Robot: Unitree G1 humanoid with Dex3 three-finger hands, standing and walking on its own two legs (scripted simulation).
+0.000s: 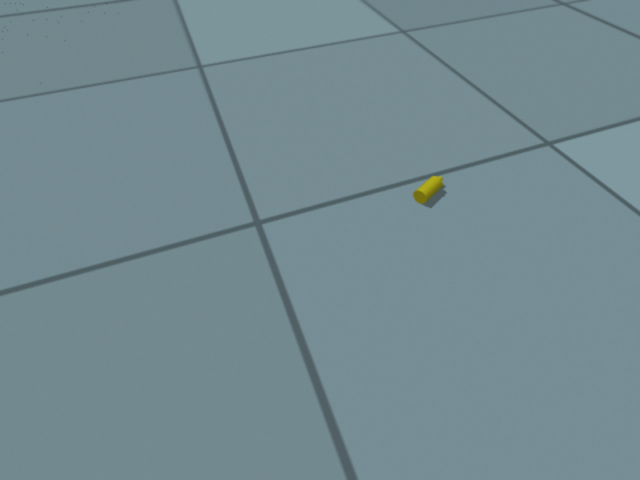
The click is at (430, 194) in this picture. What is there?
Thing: lying bottle
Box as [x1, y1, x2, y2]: [413, 176, 442, 203]
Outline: 440,176 430,177 413,193 414,198 420,203 423,203 441,186 442,178
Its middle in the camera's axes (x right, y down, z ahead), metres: +0.52 -0.23 +1.81
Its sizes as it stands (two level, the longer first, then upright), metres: 0.179 0.071 0.071
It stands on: the floor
